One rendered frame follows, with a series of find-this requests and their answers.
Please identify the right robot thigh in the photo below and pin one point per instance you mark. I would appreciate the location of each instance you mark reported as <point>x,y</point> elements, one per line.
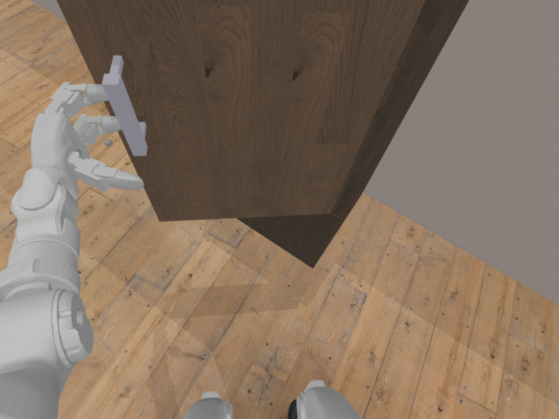
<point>324,403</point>

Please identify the handle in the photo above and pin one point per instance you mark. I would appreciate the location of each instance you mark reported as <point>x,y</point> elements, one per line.
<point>117,95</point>

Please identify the left robot upper arm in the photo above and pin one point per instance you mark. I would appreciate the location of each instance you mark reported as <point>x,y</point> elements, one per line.
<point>42,336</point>

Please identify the cupboard door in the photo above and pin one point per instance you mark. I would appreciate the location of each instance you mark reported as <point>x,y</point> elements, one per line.
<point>253,107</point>

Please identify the left robot forearm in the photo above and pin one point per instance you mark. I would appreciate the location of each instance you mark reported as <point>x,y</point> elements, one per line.
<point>45,251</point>

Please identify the robot left hand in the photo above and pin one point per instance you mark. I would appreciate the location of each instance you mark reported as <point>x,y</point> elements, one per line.
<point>54,138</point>

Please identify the right robot shin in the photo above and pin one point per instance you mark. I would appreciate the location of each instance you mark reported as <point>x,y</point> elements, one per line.
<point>315,383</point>

